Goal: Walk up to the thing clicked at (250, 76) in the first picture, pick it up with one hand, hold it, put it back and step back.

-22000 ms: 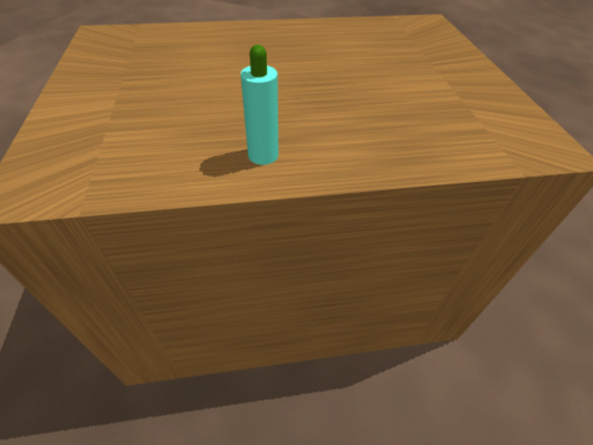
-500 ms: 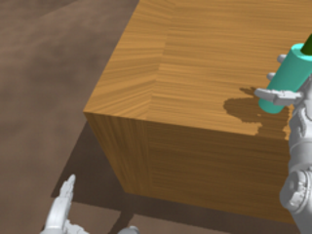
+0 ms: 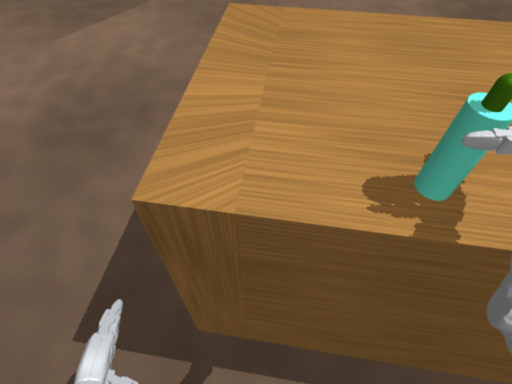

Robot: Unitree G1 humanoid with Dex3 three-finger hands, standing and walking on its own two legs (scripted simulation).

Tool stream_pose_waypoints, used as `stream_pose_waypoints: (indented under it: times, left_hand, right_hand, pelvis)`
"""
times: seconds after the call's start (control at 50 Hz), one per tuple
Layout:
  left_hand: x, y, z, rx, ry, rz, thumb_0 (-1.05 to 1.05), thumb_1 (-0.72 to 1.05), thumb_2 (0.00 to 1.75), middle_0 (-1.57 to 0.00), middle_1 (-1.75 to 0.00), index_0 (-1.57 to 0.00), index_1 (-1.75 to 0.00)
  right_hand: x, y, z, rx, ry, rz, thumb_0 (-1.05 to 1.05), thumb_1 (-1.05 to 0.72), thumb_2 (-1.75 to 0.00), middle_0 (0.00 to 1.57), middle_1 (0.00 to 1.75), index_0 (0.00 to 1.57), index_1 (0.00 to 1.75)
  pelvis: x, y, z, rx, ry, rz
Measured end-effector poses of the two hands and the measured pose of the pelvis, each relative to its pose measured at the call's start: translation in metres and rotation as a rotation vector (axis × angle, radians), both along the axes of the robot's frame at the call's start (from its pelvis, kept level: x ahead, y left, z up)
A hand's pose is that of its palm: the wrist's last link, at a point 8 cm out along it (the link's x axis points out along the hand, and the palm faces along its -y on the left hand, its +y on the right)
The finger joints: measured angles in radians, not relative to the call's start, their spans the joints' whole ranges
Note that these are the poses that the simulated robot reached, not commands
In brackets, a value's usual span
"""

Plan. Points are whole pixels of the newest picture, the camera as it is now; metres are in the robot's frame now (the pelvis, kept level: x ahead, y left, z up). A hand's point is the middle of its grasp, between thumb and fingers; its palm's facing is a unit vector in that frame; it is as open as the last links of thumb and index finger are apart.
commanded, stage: rise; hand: right
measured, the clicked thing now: (466, 141) +0.46 -0.24 +0.16
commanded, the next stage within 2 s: sink last in 0.18 s
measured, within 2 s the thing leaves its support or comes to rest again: neither
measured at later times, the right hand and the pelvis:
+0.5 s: hand out of the picture +0.41 -0.39 +0.24, palm faces +0.57 +0.77 -0.27, open 17.4 cm; pelvis +0.02 -0.01 +0.01, yaw +0 degrees
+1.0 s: hand out of the picture +0.21 -0.24 +0.23, palm faces +0.44 +0.80 -0.42, open 17.4 cm; pelvis +0.01 +0.01 +0.02, yaw -2 degrees
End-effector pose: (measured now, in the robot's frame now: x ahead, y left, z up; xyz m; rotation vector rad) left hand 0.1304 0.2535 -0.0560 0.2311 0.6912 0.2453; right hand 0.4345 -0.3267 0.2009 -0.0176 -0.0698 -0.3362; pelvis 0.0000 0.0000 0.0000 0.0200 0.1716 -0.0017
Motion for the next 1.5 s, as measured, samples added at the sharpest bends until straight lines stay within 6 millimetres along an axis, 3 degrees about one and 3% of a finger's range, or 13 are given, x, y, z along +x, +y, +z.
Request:
stream_pose_waypoints:
  times: [0.1,0.16,0.34,0.44,0.52,0.58,0.68,0.88,1.08,1.26,1.38,1.5]
  left_hand:
    - [0.013,-0.010,0.000,-0.032,-0.023,-0.020,-0.01,-0.52,0.04,-0.06,-0.05,-0.07,-0.04]
    - [0.019,-0.010,0.004,-0.040,-0.044,-0.027,-0.01,-0.53,0.05,-0.06,-0.06,-0.07,-0.05]
    - [0.014,0.002,0.012,-0.044,0.001,-0.029,-0.01,-0.52,0.05,-0.06,-0.07,-0.07,-0.06]
    - [0.015,-0.009,0.007,-0.081,0.045,-0.059,-0.01,-0.52,0.05,-0.06,-0.06,-0.07,-0.05]
    - [0.025,-0.019,0.001,-0.109,0.046,-0.079,-0.01,-0.52,0.05,-0.05,-0.06,-0.06,-0.04]
    - [0.036,-0.023,0.002,-0.119,0.017,-0.090,-0.01,-0.52,0.06,-0.06,-0.06,-0.06,-0.05]
    - [0.048,-0.016,0.010,-0.121,-0.048,-0.073,-0.01,-0.52,0.06,-0.06,-0.06,-0.07,-0.05]
    - [0.033,0.003,0.002,-0.107,0.014,-0.020,-0.01,-0.52,0.05,-0.06,-0.06,-0.06,-0.05]
    - [0.038,-0.002,0.006,-0.129,-0.055,-0.039,-0.01,-0.51,0.04,-0.05,-0.06,-0.07,-0.04]
    - [0.027,0.021,0.005,-0.089,-0.069,-0.013,-0.01,-0.49,0.03,-0.05,-0.06,-0.07,-0.04]
    - [0.014,0.024,-0.001,-0.079,-0.028,-0.006,-0.01,-0.50,0.03,-0.05,-0.06,-0.07,-0.04]
    - [0.017,0.017,0.003,-0.073,-0.050,-0.014,-0.01,-0.51,0.04,-0.06,-0.06,-0.07,-0.05]
  right_hand:
    - [-0.002,-0.016,0.040,-0.022,0.010,0.024,-0.02,0.49,-0.06,0.10,0.09,0.10,0.08]
    - [-0.004,-0.022,0.052,-0.093,0.044,0.023,-0.01,0.49,-0.06,0.09,0.08,0.08,0.07]
    - [-0.022,-0.056,0.047,-0.241,0.053,-0.123,-0.02,0.51,-0.04,0.07,0.06,0.07,0.06]
    - [-0.051,-0.083,0.049,-0.279,0.007,-0.236,-0.02,0.52,-0.04,0.07,0.06,0.06,0.06]
    - [-0.079,-0.089,0.053,-0.327,-0.027,-0.284,-0.02,0.52,-0.05,0.07,0.06,0.06,0.05]
    - [-0.101,-0.081,0.056,-0.377,-0.061,-0.278,-0.02,0.51,-0.05,0.06,0.06,0.06,0.05]
    - [-0.139,-0.050,0.052,-0.452,-0.111,-0.208,-0.02,0.50,-0.06,0.06,0.06,0.06,0.05]
    - [-0.225,0.020,0.040,-0.516,-0.201,-0.089,-0.02,0.52,-0.05,0.07,0.06,0.06,0.05]
    - [-0.293,0.056,0.040,-0.556,-0.211,-0.074,-0.02,0.53,-0.04,0.07,0.06,0.06,0.06]
    - [-0.310,0.053,0.036,-0.565,-0.212,-0.119,-0.01,0.54,-0.04,0.06,0.06,0.06,0.06]
    - [-0.309,0.047,0.040,-0.607,-0.227,-0.128,-0.02,0.53,-0.04,0.06,0.06,0.06,0.06]
    - [-0.306,0.041,0.047,-0.621,-0.278,-0.130,-0.02,0.52,-0.05,0.06,0.06,0.06,0.06]
  pelvis:
    - [0.007,-0.003,0.004,-0.003,-0.008,-0.005]
    - [0.010,-0.004,0.006,-0.008,-0.014,-0.003]
    - [0.016,-0.006,0.010,-0.013,-0.019,0.009]
    - [0.020,-0.006,0.012,-0.008,-0.027,0.007]
    - [0.022,-0.007,0.012,-0.004,-0.041,-0.001]
    - [0.023,-0.009,0.013,-0.004,-0.058,-0.007]
    - [0.024,-0.010,0.014,-0.011,-0.096,-0.011]
    - [0.017,0.000,0.016,-0.023,-0.151,-0.023]
    - [0.007,0.010,0.016,-0.034,-0.193,-0.041]
    - [-0.005,0.018,0.016,-0.043,-0.220,-0.048]
    - [-0.010,0.020,0.017,-0.041,-0.223,-0.046]
    - [-0.010,0.016,0.020,-0.037,-0.228,-0.040]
